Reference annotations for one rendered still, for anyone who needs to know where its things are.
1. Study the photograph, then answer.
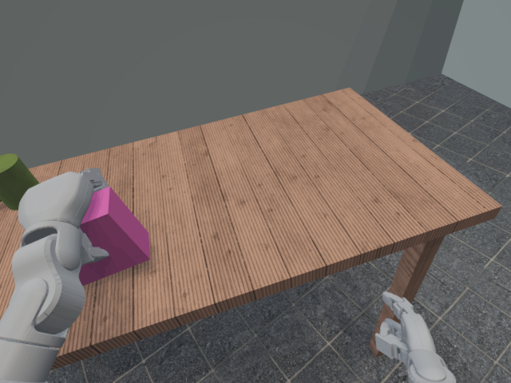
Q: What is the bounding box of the robot left forearm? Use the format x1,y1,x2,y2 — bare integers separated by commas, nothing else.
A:
0,221,85,383

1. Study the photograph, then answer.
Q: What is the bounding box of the sponge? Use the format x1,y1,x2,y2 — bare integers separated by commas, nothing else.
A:
19,187,150,286

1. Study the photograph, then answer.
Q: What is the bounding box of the robot right hand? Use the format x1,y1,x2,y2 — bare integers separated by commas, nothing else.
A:
375,291,436,364

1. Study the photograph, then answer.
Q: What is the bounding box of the robot right forearm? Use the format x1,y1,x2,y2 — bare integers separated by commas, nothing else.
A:
406,349,456,383

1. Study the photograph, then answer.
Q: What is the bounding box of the robot left hand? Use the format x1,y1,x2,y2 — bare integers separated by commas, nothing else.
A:
18,168,109,266

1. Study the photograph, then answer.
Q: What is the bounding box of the table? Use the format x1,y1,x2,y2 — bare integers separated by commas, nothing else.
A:
0,88,502,371

